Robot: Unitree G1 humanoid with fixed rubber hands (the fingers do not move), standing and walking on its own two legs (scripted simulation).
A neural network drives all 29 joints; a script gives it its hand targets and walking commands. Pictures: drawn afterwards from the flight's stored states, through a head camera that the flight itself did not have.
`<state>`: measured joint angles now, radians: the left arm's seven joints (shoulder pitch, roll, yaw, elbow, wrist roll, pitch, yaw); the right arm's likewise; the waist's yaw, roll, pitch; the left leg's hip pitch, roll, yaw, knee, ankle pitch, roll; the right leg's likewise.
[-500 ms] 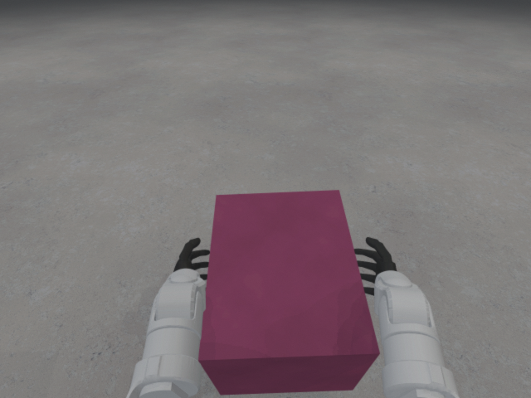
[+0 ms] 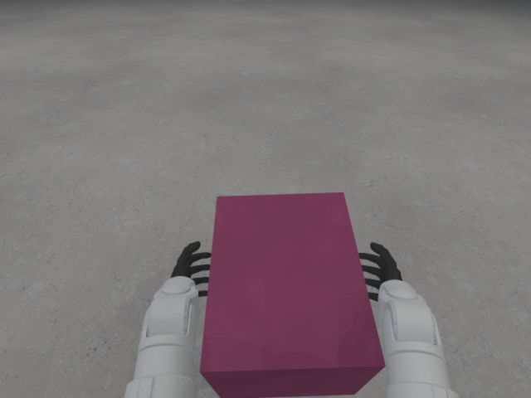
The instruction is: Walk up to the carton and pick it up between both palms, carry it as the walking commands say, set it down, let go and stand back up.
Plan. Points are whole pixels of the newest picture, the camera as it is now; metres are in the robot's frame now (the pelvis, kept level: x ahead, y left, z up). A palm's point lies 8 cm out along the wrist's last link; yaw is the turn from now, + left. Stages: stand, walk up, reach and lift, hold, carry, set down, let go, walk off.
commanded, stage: hold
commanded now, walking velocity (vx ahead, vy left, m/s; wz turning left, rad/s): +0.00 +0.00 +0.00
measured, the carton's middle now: (283, 293) +0.32 -0.01 -0.04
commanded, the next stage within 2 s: carry in 1.22 s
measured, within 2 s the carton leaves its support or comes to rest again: neither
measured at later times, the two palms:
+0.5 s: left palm (181, 290) +0.27 +0.15 +0.05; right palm (393, 293) +0.27 -0.17 +0.05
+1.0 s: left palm (182, 287) +0.28 +0.15 +0.05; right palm (394, 293) +0.27 -0.17 +0.05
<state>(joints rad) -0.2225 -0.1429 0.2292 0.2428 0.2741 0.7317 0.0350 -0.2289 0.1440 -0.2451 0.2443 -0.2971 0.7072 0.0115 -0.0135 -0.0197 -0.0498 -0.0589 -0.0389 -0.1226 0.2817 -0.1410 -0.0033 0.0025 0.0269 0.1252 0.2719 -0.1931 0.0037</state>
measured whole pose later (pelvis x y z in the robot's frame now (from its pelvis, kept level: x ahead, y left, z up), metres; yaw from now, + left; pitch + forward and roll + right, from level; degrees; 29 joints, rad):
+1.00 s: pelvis +0.00 +0.00 +0.00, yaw +0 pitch -6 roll +0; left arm -0.21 -0.14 0.22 0.20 0.28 0.74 -0.02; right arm -0.20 0.14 -0.22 0.18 -0.31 0.74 0.01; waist 0.00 -0.02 -0.03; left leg -0.03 -0.04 -0.11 0.27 -0.14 0.00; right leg 0.02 0.03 0.13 0.27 -0.19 0.00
